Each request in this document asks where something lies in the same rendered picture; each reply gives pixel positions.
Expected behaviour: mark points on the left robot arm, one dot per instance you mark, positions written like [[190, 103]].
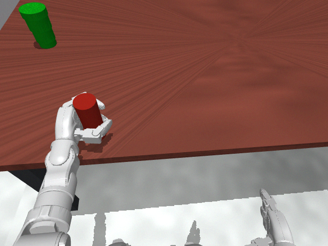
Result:
[[49, 221]]

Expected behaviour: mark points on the right robot hand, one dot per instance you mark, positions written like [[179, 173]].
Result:
[[274, 223]]

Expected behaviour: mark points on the left robot hand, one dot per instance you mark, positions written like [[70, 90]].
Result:
[[69, 126]]

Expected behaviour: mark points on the table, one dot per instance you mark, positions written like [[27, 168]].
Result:
[[178, 78]]

